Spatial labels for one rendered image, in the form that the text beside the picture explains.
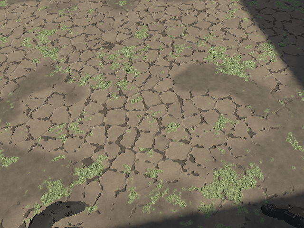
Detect right robot hand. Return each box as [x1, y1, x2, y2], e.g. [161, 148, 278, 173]
[261, 204, 304, 228]

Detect left robot hand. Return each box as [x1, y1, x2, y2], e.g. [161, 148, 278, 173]
[28, 200, 86, 228]

